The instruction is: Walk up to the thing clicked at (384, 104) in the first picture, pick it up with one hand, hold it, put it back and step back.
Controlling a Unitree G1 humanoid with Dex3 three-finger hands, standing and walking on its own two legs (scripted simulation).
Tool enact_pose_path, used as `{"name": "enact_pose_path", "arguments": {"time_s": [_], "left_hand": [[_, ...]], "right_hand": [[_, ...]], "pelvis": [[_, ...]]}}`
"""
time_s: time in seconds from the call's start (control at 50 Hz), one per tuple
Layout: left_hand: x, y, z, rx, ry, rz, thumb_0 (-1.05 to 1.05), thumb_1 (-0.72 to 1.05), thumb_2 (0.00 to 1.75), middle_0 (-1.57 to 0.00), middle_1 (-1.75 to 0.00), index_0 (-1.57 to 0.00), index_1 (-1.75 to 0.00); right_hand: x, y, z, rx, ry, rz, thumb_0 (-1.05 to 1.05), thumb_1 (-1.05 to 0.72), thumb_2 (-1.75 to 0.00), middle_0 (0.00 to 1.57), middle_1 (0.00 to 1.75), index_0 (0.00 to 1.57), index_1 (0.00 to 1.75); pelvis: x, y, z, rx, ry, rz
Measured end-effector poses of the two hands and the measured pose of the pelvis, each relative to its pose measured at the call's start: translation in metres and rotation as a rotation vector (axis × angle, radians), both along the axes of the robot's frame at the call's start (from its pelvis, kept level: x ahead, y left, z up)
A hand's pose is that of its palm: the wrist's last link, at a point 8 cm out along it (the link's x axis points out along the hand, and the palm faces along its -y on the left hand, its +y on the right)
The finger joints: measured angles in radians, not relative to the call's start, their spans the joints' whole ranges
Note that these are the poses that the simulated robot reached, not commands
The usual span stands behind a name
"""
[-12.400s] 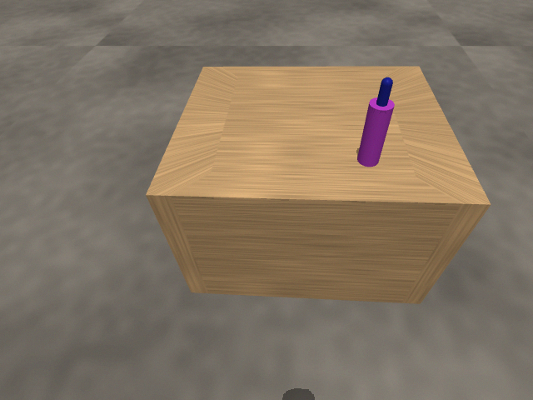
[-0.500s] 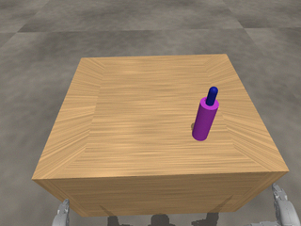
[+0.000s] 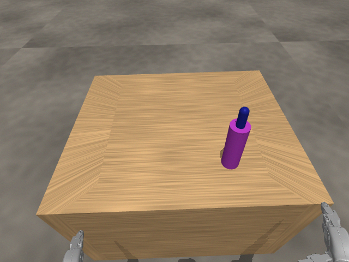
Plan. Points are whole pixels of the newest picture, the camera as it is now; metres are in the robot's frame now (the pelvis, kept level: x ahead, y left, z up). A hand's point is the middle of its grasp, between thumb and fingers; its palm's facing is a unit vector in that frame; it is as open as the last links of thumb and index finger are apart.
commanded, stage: rise first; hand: right
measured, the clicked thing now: (236, 138) +0.49 -0.18 -0.05
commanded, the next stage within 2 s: go down in 0.22 s
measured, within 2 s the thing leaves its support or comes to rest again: neither
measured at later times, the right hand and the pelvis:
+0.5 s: hand (316, 242) +0.17 -0.27 -0.01, palm faces +0.33 +0.88 -0.34, open 17.4 cm; pelvis -0.02 +0.01 +0.00, yaw +0 degrees
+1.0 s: hand (315, 177) +0.31 -0.32 +0.02, palm faces +0.18 +0.98 -0.05, open 17.6 cm; pelvis -0.03 +0.00 -0.03, yaw +0 degrees
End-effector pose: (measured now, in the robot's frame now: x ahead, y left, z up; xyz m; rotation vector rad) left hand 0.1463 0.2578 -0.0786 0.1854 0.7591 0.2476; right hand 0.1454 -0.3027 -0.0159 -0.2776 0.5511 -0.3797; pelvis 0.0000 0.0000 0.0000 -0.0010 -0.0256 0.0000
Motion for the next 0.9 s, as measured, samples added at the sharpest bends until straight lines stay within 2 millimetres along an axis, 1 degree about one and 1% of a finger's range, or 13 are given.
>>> {"name": "enact_pose_path", "arguments": {"time_s": [0.08, 0.34, 0.46, 0.54, 0.62, 0.72, 0.82, 0.9], "left_hand": [[-0.002, 0.001, 0.002, 0.003, -0.013, -0.002, -0.01, -0.53, 0.08, -0.06, -0.07, -0.06, -0.07], [-0.01, 0.002, 0.002, -0.005, -0.027, -0.016, -0.01, -0.53, 0.07, -0.06, -0.07, -0.06, -0.06], [-0.013, 0.002, -0.003, -0.01, -0.017, -0.028, -0.01, -0.52, 0.05, -0.06, -0.06, -0.06, -0.06], [-0.015, 0.001, -0.007, -0.014, -0.002, -0.033, -0.01, -0.52, 0.04, -0.06, -0.06, -0.06, -0.05], [-0.013, 0.005, -0.003, 0.009, -0.024, -0.031, -0.01, -0.52, 0.03, -0.06, -0.05, -0.06, -0.05], [-0.014, 0.01, 0.005, 0.053, -0.053, -0.025, -0.01, -0.51, 0.02, -0.06, -0.05, -0.06, -0.04], [-0.026, 0.011, -0.003, 0.07, -0.025, -0.005, -0.01, -0.51, 0.02, -0.06, -0.05, -0.06, -0.04], [-0.037, 0.01, -0.009, 0.083, -0.018, 0.013, -0.01, -0.51, 0.02, -0.06, -0.05, -0.06, -0.04]], "right_hand": [[-0.002, -0.001, 0.006, -0.01, -0.025, 0.003, -0.01, 0.53, -0.06, 0.05, 0.06, 0.06, 0.06], [-0.013, 0.0, 0.022, -0.037, -0.092, 0.008, -0.01, 0.52, -0.06, 0.05, 0.06, 0.06, 0.06], [-0.013, -0.001, 0.028, -0.043, -0.136, 0.001, -0.01, 0.51, -0.06, 0.05, 0.06, 0.06, 0.06], [-0.008, -0.005, 0.028, -0.032, -0.167, -0.004, -0.01, 0.54, -0.05, 0.05, 0.06, 0.06, 0.06], [0.011, -0.015, 0.03, -0.005, -0.22, -0.004, -0.01, 0.56, -0.04, 0.05, 0.06, 0.06, 0.06], [0.049, -0.031, 0.038, 0.049, -0.309, 0.044, -0.01, 0.58, -0.03, 0.05, 0.05, 0.06, 0.06], [0.088, -0.046, 0.042, 0.113, -0.361, 0.118, -0.01, 0.58, -0.02, 0.05, 0.05, 0.06, 0.06], [0.11, -0.056, 0.04, 0.163, -0.391, 0.16, -0.01, 0.58, -0.02, 0.05, 0.05, 0.06, 0.06]], "pelvis": [[-0.003, 0.0, 0.0, 0.0, -0.006, -0.001], [-0.012, 0.003, 0.001, -0.001, -0.02, -0.004], [-0.017, 0.005, -0.001, -0.001, -0.013, -0.008], [-0.021, 0.006, -0.002, -0.001, -0.003, -0.012], [-0.025, 0.007, -0.005, -0.001, 0.007, -0.02], [-0.029, 0.007, -0.008, 0.001, 0.03, -0.019], [-0.032, 0.005, -0.015, 0.004, 0.079, -0.012], [-0.034, 0.002, -0.023, 0.007, 0.117, -0.003]]}}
